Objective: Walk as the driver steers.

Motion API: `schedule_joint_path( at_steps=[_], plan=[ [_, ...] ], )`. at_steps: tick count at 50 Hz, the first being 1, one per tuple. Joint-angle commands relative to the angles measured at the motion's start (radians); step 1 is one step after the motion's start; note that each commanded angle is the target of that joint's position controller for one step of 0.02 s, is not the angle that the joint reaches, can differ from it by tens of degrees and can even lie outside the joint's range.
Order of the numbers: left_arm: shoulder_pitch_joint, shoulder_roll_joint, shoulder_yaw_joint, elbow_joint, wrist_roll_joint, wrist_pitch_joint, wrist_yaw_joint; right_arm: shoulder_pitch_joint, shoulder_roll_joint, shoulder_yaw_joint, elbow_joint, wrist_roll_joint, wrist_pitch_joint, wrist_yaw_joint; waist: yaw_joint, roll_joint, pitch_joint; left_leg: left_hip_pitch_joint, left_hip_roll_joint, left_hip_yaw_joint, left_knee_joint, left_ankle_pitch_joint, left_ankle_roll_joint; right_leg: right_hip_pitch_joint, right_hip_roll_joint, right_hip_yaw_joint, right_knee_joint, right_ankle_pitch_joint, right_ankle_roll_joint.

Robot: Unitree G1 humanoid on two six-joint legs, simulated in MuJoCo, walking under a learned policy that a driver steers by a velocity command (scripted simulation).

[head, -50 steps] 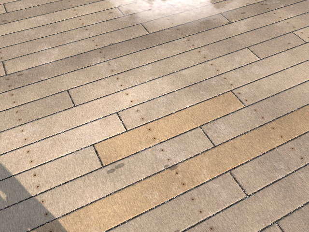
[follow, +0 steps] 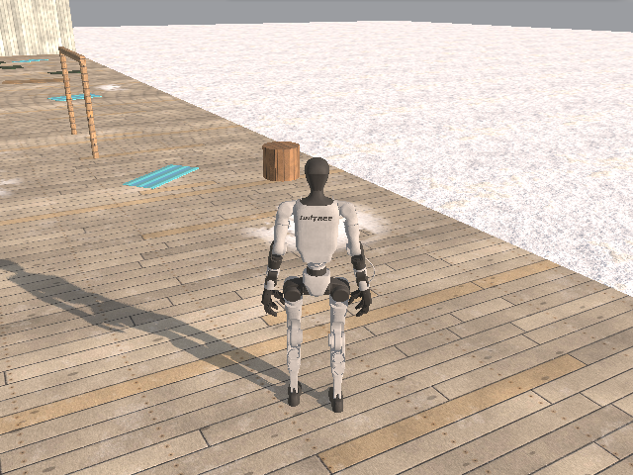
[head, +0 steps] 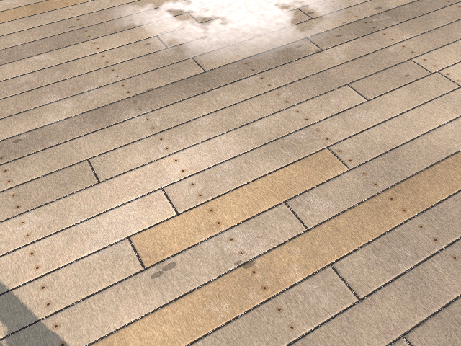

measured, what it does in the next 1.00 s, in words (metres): walks ahead: right foot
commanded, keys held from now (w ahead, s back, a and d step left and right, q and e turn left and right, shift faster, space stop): no key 0.16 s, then w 0.84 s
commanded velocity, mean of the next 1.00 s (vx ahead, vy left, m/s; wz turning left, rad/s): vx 0.30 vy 0.00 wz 0.00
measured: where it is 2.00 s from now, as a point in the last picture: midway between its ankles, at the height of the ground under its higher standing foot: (233, 246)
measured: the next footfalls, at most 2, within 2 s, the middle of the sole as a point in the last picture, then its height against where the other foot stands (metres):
right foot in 0.86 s outside the picture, level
left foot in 1.42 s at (206, 277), level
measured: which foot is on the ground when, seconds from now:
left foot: down 0.00-0.88, up 0.90-1.00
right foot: down 0.00-0.44, up 0.46-0.84, down 0.86-1.00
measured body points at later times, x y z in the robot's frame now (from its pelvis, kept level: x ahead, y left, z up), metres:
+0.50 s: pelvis +0.08 +0.03 -0.01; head +0.08 +0.05 +0.44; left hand +0.04 +0.28 -0.17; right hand +0.06 -0.21 -0.16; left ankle +0.05 +0.11 -0.75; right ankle -0.01 -0.09 -0.71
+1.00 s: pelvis +0.34 +0.00 -0.02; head +0.37 +0.00 +0.43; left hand +0.42 +0.25 -0.16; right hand +0.33 -0.24 -0.17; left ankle +0.21 +0.12 -0.64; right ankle +0.39 -0.05 -0.75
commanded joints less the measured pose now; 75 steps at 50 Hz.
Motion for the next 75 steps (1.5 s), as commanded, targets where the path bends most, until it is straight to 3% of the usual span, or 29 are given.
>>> schedule_joint_path(
  at_steps=[1, 8, 12, 15, 17, 19, 21, 23, 24, 26, 30, 38, 40, 42, 43, 44, 45, 46, 48, 51, 55, 65, 68, 70, 71, 72, 73, 74, 75],
  plan=[
    [0.054, 0.09, 0.012, -0.009, 0.0, -0.005, 0.004, 0.043, -0.089, -0.012, -0.009, 0.0, -0.006, -0.005, 0.002, -0.01, 0.036, 0.036, 0.084, -0.083, -0.049, 0.047, 0.027, -0.097, -0.109, 0.089, -0.082, 0.083, -0.03],
    [0.079, 0.074, 0.01, -0.001, 0.0, -0.007, 0.006, 0.057, -0.073, -0.011, 0.005, 0.0, -0.006, -0.008, 0.002, -0.008, 0.038, 0.036, 0.084, -0.081, -0.041, 0.062, 0.029, -0.095, -0.108, 0.085, -0.072, 0.104, -0.03],
    [0.106, 0.116, 0.032, -0.009, 0.006, 0.007, 0.004, 0.052, -0.082, -0.022, -0.012, -0.009, 0.004, -0.002, 0.014, -0.055, 0.071, -0.051, 0.005, -0.032, 0.047, -0.363, 0.057, -0.152, -0.087, 0.126, -0.092, -0.407, -0.083],
    [0.193, 0.15, 0.055, -0.005, 0.007, 0.011, 0.0, -0.005, -0.027, -0.015, -0.064, -0.023, -0.006, 0.015, 0.055, -0.157, 0.155, -0.25, -0.043, 0.043, 0.238, -0.354, 0.055, -0.132, -0.223, 0.342, -0.202, -0.654, -0.169],
    [0.166, 0.149, 0.065, -0.019, 0.011, 0.0, -0.003, -0.022, -0.035, -0.018, -0.093, -0.032, -0.03, 0.023, 0.041, -0.155, 0.175, -0.261, 0.009, 0.057, 0.325, -0.246, 0.061, -0.144, -0.301, 0.408, -0.235, -0.565, -0.208],
    [0.121, 0.149, 0.072, -0.038, 0.012, -0.012, -0.007, 0.024, -0.04, -0.025, -0.096, -0.019, -0.054, 0.031, -0.002, -0.126, 0.158, -0.165, 0.006, 0.07, 0.212, -0.246, 0.074, -0.16, -0.261, 0.32, -0.181, -0.448, -0.184],
    [0.042, 0.122, 0.07, -0.073, 0.004, -0.024, -0.011, 0.225, -0.036, -0.037, -0.029, -0.005, -0.071, 0.027, -0.09, -0.056, 0.13, 0.176, -0.024, 0.052, 0.031, -0.181, 0.088, -0.356, -0.156, 0.184, -0.026, -0.354, -0.129],
    [0.0, 0.039, 0.048, -0.145, 0.016, -0.049, -0.03, 0.469, -0.212, -0.086, 0.031, -0.005, -0.073, 0.019, -0.146, 0.315, 0.068, 0.377, 0.358, -0.601, -0.262, -0.55, 0.217, -0.644, 0.029, -0.091, 0.522, -0.324, -0.065],
    [-0.031, 0.102, 0.062, -0.15, 0.043, -0.053, -0.037, 0.391, -0.151, -0.073, 0.013, -0.011, -0.067, 0.017, -0.089, 0.142, 0.137, 0.287, 0.378, -0.611, -0.261, -0.57, 0.231, -0.681, -0.039, -0.043, 0.681, -0.277, -0.079],
    [-0.02, 0.054, 0.054, -0.138, 0.03, -0.071, -0.058, 0.239, -0.112, -0.061, -0.052, -0.016, -0.084, 0.022, -0.019, 0.031, 0.152, 0.198, 0.304, -0.427, -0.265, -0.352, 0.203, -0.644, -0.101, -0.021, 0.727, -0.098, -0.078],
    [-0.043, 0.067, 0.065, -0.147, 0.031, -0.058, -0.072, 0.282, -0.05, -0.037, -0.03, -0.007, -0.111, 0.016, 0.001, 0.057, 0.097, 0.24, 0.204, -0.174, -0.243, 0.139, 0.169, -0.625, -0.107, -0.088, 0.684, 0.019, -0.038],
    [-0.322, 0.037, 0.041, -0.282, 0.012, -0.044, -0.07, 0.323, -0.085, -0.027, -0.016, -0.009, -0.116, 0.006, -0.029, 0.113, 0.121, 0.177, 0.184, -0.038, -0.228, 0.499, 0.176, -0.459, -0.04, -0.2, 0.269, 0.133, -0.047],
    [-0.262, 0.067, 0.054, -0.277, 0.01, -0.047, -0.059, 0.295, -0.104, -0.031, -0.017, -0.007, -0.12, 0.005, 0.015, 0.109, 0.085, 0.207, 0.205, -0.016, -0.143, 0.737, 0.161, -0.341, -0.009, -0.202, 0.23, 0.128, -0.088],
    [-0.035, 0.111, 0.08, -0.207, 0.008, -0.06, -0.045, 0.262, -0.127, -0.038, -0.024, -0.006, -0.116, 0.003, 0.114, 0.091, -0.039, 0.238, 0.193, 0.017, 0.121, 0.912, 0.134, -0.118, 0.038, -0.199, 0.178, 0.116, -0.128],
    [0.112, 0.137, 0.096, -0.16, 0.017, -0.068, -0.036, 0.251, -0.13, -0.039, -0.03, -0.002, -0.112, 0.005, 0.175, 0.077, -0.111, 0.139, 0.164, 0.034, 0.322, 0.775, 0.12, 0.083, 0.002, -0.16, 0.128, 0.122, -0.148],
    [0.254, 0.226, 0.121, -0.139, 0.043, -0.073, -0.028, 0.281, -0.077, -0.027, -0.056, -0.001, -0.109, 0.011, 0.196, -0.043, -0.226, -0.051, 0.103, 0.067, 0.637, 0.35, 0.111, 0.297, -0.25, 0.13, 0.102, -0.078, -0.191],
    [0.232, 0.267, 0.13, -0.149, 0.038, -0.06, -0.039, 0.385, -0.003, -0.025, -0.064, 0.032, -0.105, 0.024, 0.119, -0.245, -0.316, -0.351, -0.091, 0.04, 1.004, -0.354, 0.084, 0.429, -0.483, 0.675, -0.096, -0.2, -0.345],
    [0.112, 0.224, 0.124, -0.164, 0.005, -0.055, -0.047, 0.289, -0.088, -0.045, -0.08, 0.004, -0.099, 0.021, 0.092, -0.092, -0.194, -0.44, -0.013, -0.05, 1.046, -0.27, 0.105, 0.307, -0.432, 0.628, -0.149, -0.312, -0.322],
    [0.001, 0.102, 0.09, -0.173, 0.008, -0.076, -0.052, 0.143, -0.073, -0.049, -0.121, -0.007, -0.107, 0.027, 0.045, 0.017, 0.009, -0.42, 0.064, -0.045, 0.934, -0.128, 0.11, 0.046, -0.352, 0.358, -0.184, -0.074, -0.259],
    [0.036, 0.054, 0.068, -0.134, 0.011, -0.101, -0.038, 0.169, -0.029, -0.049, -0.117, -0.03, -0.072, 0.043, -0.024, -0.025, 0.017, -0.296, 0.098, -0.035, 0.812, -0.111, 0.084, -0.099, -0.269, 0.18, -0.221, 0.109, -0.211],
    [0.122, 0.099, 0.07, -0.113, 0.007, -0.113, -0.034, 0.023, -0.037, -0.053, -0.174, -0.032, -0.046, 0.053, -0.019, -0.034, 0.063, -0.413, 0.121, 0.014, 0.673, -0.013, 0.049, -0.082, -0.235, 0.078, -0.267, 0.193, -0.204],
    [0.305, 0.094, 0.054, -0.071, 0.012, -0.105, -0.023, -0.326, -0.037, -0.038, -0.298, -0.01, -0.058, 0.057, 0.077, -0.066, 0.085, -0.459, 0.051, 0.109, 0.236, 0.155, 0.055, 0.179, -0.229, -0.019, -0.21, 0.543, -0.162],
    [0.279, 0.115, 0.059, -0.068, 0.021, -0.102, -0.014, -0.291, -0.055, -0.047, -0.303, -0.01, -0.072, 0.051, 0.036, -0.079, 0.063, -0.366, 0.01, 0.122, 0.174, 0.049, 0.102, 0.247, -0.256, -0.037, -0.105, 0.793, -0.156],
    [0.253, 0.136, 0.065, -0.069, 0.023, -0.098, -0.014, -0.096, -0.089, -0.067, -0.243, -0.012, -0.083, 0.036, -0.046, -0.088, -0.039, -0.141, -0.052, 0.141, 0.118, 0.002, 0.143, 0.25, -0.242, -0.06, 0.119, 0.992, -0.133],
    [0.228, 0.135, 0.064, -0.079, 0.013, -0.096, -0.015, 0.076, -0.118, -0.083, -0.189, -0.024, -0.093, 0.026, -0.122, -0.071, -0.124, 0.095, -0.018, 0.106, 0.07, 0.061, 0.174, 0.135, -0.211, -0.086, 0.316, 0.872, -0.115],
    [0.251, 0.074, 0.047, -0.117, -0.015, -0.098, -0.025, 0.236, -0.214, -0.11, -0.163, -0.053, -0.097, 0.015, -0.149, 0.051, -0.259, 0.407, 0.236, -0.197, 0.066, -0.025, 0.252, -0.156, -0.136, -0.13, 0.644, 0.481, -0.083],
    [0.333, 0.052, 0.052, -0.117, -0.034, -0.097, -0.033, 0.244, -0.252, -0.125, -0.156, -0.036, -0.083, 0.026, -0.105, 0.22, -0.365, 0.551, 0.444, -0.654, -0.067, -0.03, 0.385, -0.425, 0.05, -0.106, 0.967, -0.273, -0.059],
    [0.243, 0.119, 0.072, -0.126, -0.007, -0.09, -0.028, 0.134, -0.205, -0.114, -0.171, -0.01, -0.075, 0.034, -0.069, 0.055, -0.234, 0.44, 0.387, -0.571, -0.097, -0.11, 0.345, -0.519, -0.025, 0.004, 1.016, -0.211, -0.077],
    [0.16, 0.105, 0.071, -0.154, 0.002, -0.095, -0.032, 0.042, -0.142, -0.096, -0.185, -0.003, -0.079, 0.038, -0.046, 0.021, -0.1, 0.287, 0.356, -0.435, -0.134, -0.094, 0.313, -0.539, -0.063, 0.002, 0.971, -0.128, -0.078]
  ],
)
Velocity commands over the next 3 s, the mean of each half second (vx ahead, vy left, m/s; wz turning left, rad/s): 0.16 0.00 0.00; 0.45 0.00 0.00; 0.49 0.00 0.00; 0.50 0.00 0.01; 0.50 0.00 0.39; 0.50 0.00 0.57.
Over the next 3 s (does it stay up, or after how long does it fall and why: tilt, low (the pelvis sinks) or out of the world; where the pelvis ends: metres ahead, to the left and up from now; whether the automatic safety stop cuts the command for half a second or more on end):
stays up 1.41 0.11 -0.01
